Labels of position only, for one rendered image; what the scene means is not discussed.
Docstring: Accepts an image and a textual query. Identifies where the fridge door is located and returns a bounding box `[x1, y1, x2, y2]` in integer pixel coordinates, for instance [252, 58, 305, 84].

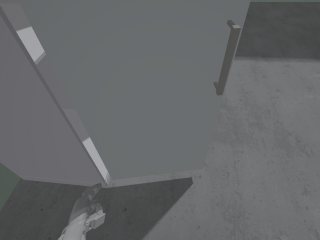
[18, 0, 251, 180]

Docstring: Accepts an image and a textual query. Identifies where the handle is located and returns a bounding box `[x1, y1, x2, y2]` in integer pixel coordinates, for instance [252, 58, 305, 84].
[214, 20, 241, 96]

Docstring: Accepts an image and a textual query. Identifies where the left robot hand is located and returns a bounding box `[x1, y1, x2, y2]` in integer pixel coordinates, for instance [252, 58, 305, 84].
[68, 183, 106, 232]

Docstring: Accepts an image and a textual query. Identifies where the robot left forearm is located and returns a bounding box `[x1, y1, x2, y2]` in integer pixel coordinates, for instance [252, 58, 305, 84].
[58, 223, 87, 240]

